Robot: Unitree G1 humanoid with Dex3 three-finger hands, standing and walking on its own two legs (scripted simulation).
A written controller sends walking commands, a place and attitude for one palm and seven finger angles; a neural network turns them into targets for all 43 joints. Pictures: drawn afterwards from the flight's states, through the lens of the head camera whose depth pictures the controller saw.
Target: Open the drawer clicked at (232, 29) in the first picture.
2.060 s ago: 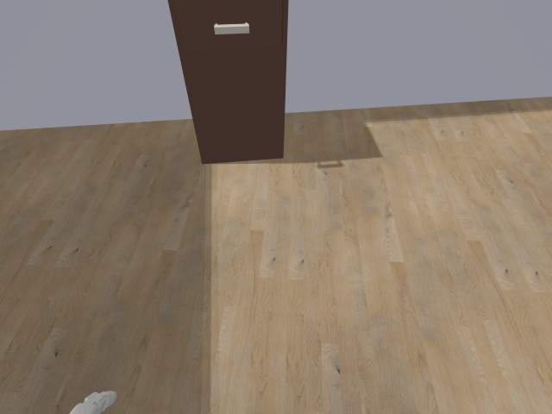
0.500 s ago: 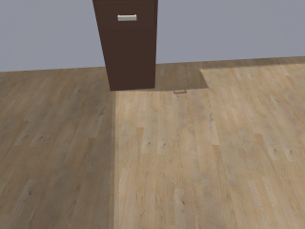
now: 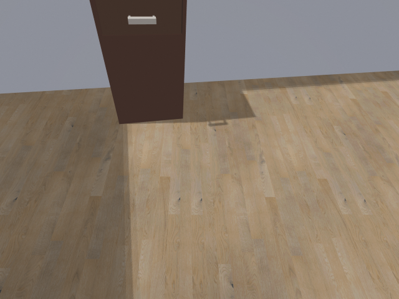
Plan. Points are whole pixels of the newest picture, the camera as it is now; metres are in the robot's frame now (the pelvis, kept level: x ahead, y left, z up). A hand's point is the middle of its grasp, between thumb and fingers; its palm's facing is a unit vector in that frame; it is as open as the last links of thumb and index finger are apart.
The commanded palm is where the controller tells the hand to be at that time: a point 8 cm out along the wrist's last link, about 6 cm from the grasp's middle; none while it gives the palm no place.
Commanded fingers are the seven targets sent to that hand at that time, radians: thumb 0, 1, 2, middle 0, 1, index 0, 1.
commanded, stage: walk to a spot facing it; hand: left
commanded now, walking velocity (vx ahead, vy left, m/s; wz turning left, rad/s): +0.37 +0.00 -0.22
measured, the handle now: (141, 18) +1.33 +0.32 -0.04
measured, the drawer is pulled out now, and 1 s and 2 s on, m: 0.00 0.00 0.00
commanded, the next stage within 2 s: turn to face it in 1.18 s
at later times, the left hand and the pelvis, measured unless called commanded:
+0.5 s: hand (140, 243) +0.28 +0.15 -0.17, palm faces -0.08 -0.98 -0.16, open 7.4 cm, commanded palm none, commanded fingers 0.00 0.90 0.90 -0.20 -0.30 -0.20 -0.30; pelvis +0.23 -0.02 +0.01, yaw -5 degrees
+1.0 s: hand (126, 169) +0.50 +0.24 -0.16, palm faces -0.16 -0.97 -0.17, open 7.4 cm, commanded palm none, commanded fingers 0.00 0.90 0.90 -0.20 -0.30 -0.20 -0.30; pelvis +0.45 +0.05 +0.02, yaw -15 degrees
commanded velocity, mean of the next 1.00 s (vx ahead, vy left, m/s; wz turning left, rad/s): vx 0.32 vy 0.00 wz -0.28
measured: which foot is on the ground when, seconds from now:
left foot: down 0.00-0.24, up 0.26-0.72, down 0.74-1.00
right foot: up 0.00-0.24, down 0.26-0.74, up 0.76-1.00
